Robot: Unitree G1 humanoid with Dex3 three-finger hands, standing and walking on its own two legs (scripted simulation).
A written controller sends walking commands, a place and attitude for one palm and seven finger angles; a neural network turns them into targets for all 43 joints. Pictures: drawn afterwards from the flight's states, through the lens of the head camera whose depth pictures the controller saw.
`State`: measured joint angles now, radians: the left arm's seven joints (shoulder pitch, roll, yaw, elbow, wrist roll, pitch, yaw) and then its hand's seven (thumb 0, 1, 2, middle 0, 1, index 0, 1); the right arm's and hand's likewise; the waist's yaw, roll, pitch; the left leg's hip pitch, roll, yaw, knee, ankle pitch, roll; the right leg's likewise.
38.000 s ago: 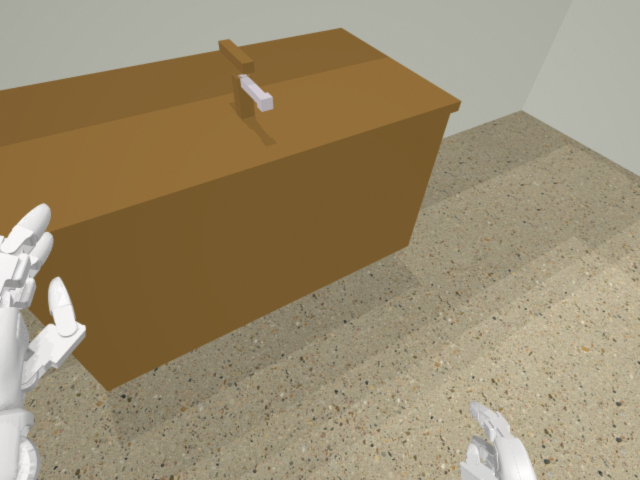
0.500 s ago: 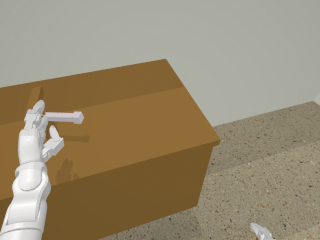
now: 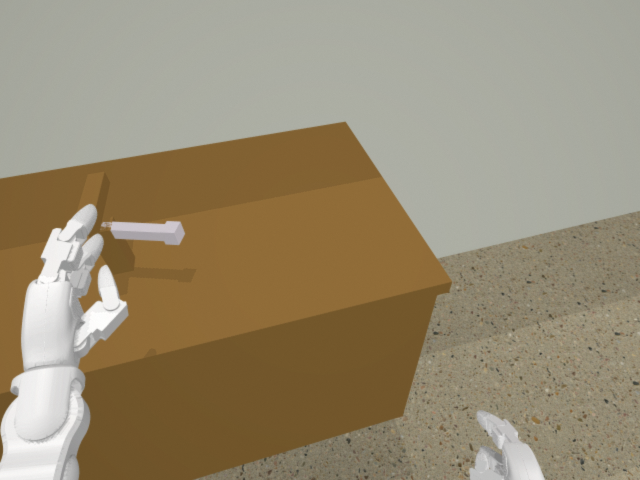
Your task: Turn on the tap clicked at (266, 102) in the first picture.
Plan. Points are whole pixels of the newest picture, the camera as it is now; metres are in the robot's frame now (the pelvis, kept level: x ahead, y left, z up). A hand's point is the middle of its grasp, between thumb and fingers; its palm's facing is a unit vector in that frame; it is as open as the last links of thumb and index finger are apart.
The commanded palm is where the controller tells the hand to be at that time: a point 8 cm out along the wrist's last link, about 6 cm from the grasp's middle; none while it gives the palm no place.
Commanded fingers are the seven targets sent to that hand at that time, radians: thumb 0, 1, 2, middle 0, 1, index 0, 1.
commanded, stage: draw the hand back beside the body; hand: left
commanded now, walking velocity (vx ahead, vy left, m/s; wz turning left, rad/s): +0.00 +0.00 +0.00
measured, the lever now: (172, 233) +0.46 +0.31 +0.04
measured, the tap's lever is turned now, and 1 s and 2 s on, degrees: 69 69 69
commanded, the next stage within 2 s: step back with the hand held close in 0.54 s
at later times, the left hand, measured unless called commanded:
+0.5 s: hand (107, 339) +0.20 +0.24 +0.15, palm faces +0.41 -0.85 -0.33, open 7.4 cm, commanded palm +0.16 +0.27 +0.17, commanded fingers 0.00 0.90 0.90 -0.20 -0.30 -0.20 -0.30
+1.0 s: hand (104, 358) +0.19 +0.24 +0.14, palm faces +0.28 -0.86 -0.42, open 7.4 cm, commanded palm +0.14 +0.29 +0.17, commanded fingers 0.00 0.90 0.90 -0.20 -0.30 -0.20 -0.30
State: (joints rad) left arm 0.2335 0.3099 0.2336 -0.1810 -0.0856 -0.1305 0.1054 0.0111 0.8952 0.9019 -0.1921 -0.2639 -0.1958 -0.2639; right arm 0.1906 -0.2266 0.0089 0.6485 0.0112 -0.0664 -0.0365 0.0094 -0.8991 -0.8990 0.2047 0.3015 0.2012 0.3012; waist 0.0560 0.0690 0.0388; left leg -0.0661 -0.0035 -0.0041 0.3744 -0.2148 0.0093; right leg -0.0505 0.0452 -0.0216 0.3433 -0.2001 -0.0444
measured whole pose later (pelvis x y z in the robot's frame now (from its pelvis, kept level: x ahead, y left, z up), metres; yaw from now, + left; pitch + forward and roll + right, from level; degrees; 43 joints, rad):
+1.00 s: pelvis -0.03 +0.02 +0.00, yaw -2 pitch -1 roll +0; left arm 0.50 0.35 0.27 -0.43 -0.05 -0.14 0.10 0.01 0.89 0.90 -0.21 -0.30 -0.21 -0.30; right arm 0.17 -0.24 -0.02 0.56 0.01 -0.01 -0.06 0.01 -0.90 -0.90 0.20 0.30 0.20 0.30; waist 0.01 0.04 0.04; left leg -0.23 -0.01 0.04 0.44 -0.20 0.03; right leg -0.23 0.03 0.01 0.42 -0.17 -0.02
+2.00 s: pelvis -0.20 +0.03 -0.01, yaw -5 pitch +2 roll -2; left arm 0.48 0.40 0.34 -0.59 -0.05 -0.21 0.12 0.01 0.89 0.90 -0.21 -0.30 -0.21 -0.30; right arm 0.15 -0.19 0.02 0.59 0.01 -0.07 -0.06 0.01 -0.90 -0.90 0.21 0.30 0.20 0.30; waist -0.01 -0.02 0.03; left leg -0.35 0.00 0.05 0.56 -0.11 0.02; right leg -0.28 0.02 0.01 0.61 -0.33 0.01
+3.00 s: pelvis -0.37 -0.02 -0.01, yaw +1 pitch -3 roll +3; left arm 0.49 0.33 0.29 -0.46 -0.03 -0.16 0.13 0.01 0.89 0.90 -0.21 -0.30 -0.21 -0.30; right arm 0.23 -0.20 -0.01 0.67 -0.01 -0.11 -0.06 0.01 -0.90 -0.90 0.21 0.30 0.20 0.30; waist 0.00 -0.03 0.04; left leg -0.37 0.02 0.07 0.81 -0.33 0.03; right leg -0.28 -0.01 -0.08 0.47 -0.16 -0.08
